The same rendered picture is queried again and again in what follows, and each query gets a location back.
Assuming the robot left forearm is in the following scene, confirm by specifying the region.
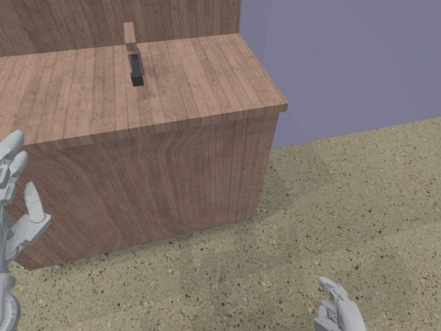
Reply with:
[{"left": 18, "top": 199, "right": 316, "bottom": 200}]
[{"left": 0, "top": 273, "right": 21, "bottom": 331}]

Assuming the right robot hand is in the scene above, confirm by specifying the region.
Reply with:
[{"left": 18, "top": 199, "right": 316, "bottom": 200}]
[{"left": 314, "top": 277, "right": 367, "bottom": 331}]

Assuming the counter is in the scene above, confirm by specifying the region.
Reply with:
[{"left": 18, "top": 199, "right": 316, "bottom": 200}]
[{"left": 0, "top": 0, "right": 289, "bottom": 271}]

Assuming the left robot hand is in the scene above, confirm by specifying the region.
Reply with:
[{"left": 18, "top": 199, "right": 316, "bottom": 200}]
[{"left": 0, "top": 130, "right": 51, "bottom": 273}]

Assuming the tap lever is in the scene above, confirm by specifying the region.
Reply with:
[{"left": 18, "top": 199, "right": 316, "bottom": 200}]
[{"left": 130, "top": 54, "right": 144, "bottom": 87}]

